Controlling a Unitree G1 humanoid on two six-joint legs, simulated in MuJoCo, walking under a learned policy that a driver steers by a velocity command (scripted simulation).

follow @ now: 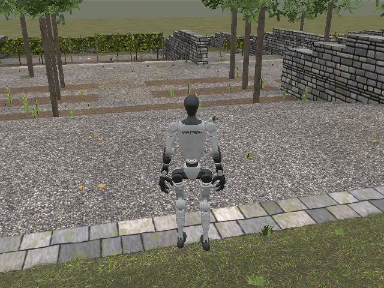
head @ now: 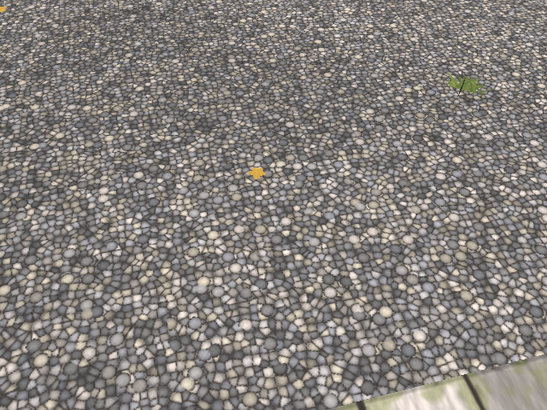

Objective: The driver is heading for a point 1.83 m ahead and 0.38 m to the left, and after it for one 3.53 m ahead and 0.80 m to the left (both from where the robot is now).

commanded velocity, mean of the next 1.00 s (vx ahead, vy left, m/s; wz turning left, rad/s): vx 0.46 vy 0.00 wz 0.00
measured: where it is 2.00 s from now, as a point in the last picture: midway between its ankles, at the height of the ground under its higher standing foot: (222, 254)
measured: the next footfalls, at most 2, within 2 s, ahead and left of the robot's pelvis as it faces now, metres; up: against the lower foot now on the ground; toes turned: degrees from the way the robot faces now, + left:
right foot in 0.62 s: +0.50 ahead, -0.02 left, +0.00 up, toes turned -3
left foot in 1.16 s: +0.47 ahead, +0.16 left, +0.00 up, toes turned +6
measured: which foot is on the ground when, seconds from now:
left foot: down 0.00-0.64, up 0.66-1.00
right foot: down 0.00-0.22, up 0.24-0.60, down 0.62-1.00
